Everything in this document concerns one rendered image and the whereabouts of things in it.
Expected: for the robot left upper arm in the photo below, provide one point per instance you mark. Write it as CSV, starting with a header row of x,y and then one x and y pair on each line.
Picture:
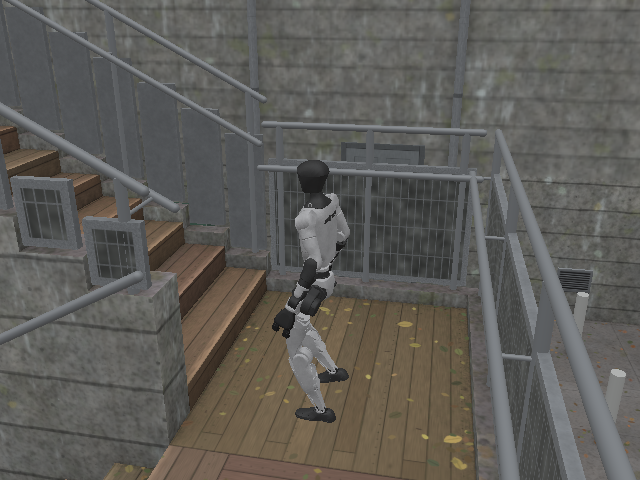
x,y
305,224

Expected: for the left robot thigh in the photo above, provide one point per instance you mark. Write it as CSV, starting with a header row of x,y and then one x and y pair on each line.
x,y
309,307

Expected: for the right robot shin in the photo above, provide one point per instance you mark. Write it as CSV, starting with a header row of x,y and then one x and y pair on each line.
x,y
314,342

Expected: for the left robot forearm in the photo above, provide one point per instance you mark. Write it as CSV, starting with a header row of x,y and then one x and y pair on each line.
x,y
307,278

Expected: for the robot left hand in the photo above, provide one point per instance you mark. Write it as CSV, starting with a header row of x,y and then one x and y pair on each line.
x,y
284,319

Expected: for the robot right upper arm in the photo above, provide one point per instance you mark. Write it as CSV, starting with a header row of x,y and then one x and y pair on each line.
x,y
343,230

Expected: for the right robot forearm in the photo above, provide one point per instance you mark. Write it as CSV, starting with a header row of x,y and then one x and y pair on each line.
x,y
339,246

